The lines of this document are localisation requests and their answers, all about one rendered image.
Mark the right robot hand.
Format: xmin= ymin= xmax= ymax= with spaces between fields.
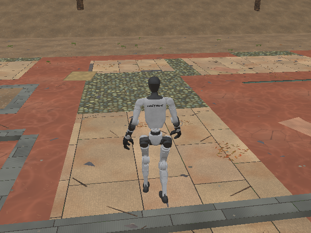
xmin=170 ymin=130 xmax=181 ymax=139

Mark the robot right upper arm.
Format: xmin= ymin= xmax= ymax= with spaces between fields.
xmin=165 ymin=97 xmax=178 ymax=123

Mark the robot left foot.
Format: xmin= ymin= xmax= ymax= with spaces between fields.
xmin=143 ymin=182 xmax=150 ymax=193

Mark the robot left upper arm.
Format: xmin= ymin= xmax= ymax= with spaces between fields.
xmin=131 ymin=98 xmax=145 ymax=126

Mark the robot left forearm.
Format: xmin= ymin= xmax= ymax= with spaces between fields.
xmin=124 ymin=118 xmax=136 ymax=139

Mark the left robot hand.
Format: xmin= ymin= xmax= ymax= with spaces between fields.
xmin=123 ymin=137 xmax=134 ymax=150

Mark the left robot thigh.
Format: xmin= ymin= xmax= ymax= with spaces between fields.
xmin=139 ymin=135 xmax=150 ymax=165

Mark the robot right forearm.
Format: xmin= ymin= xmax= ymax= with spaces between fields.
xmin=173 ymin=116 xmax=181 ymax=132

